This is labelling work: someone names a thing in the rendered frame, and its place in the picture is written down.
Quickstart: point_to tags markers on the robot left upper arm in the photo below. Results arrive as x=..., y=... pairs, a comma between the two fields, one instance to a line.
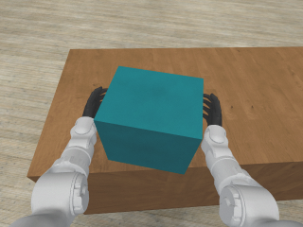
x=57, y=199

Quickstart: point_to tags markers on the robot left forearm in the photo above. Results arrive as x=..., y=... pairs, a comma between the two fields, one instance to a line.
x=78, y=153

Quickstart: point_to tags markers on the robot right forearm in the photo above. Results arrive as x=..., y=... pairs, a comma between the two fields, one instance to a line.
x=220, y=161

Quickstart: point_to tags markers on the carton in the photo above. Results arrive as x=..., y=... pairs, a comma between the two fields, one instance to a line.
x=151, y=119

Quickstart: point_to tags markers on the robot right upper arm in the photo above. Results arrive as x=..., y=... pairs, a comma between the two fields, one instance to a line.
x=250, y=206

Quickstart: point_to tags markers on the robot right hand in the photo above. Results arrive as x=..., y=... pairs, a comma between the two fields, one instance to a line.
x=214, y=111

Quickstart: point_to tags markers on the robot left hand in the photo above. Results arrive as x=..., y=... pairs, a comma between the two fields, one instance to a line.
x=93, y=102

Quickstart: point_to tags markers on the pedestal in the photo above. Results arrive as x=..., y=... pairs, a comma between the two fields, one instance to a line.
x=260, y=90

